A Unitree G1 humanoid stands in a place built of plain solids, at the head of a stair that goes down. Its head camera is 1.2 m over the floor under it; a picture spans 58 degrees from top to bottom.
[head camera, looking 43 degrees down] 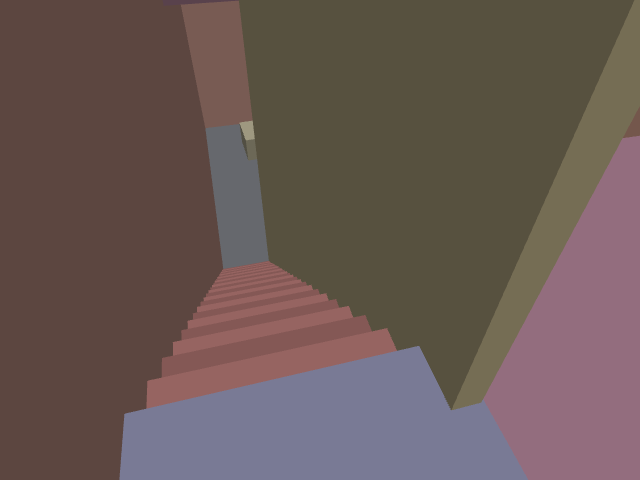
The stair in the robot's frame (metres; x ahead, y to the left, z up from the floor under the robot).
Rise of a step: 0.21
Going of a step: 0.22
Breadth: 0.90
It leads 14 degrees to the left of straight ahead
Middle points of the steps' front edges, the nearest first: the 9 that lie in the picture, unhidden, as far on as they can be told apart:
0.68 0.12 0.00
0.89 0.17 -0.20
1.11 0.23 -0.41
1.32 0.28 -0.61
1.54 0.34 -0.82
1.76 0.40 -1.03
1.97 0.45 -1.23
2.19 0.51 -1.44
2.40 0.56 -1.64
